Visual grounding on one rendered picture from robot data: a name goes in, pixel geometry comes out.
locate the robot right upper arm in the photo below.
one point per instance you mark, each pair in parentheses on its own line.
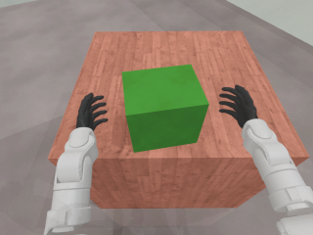
(296,225)

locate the robot right hand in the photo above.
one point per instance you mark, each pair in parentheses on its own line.
(243,108)

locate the pedestal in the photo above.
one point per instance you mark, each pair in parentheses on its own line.
(217,172)

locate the robot left forearm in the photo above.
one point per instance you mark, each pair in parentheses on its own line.
(73,180)

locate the robot right forearm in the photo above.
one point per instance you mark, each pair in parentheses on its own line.
(287,191)

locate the carton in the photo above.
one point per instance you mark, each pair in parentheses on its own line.
(164,107)

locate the robot left hand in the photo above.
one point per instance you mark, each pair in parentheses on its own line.
(86,117)

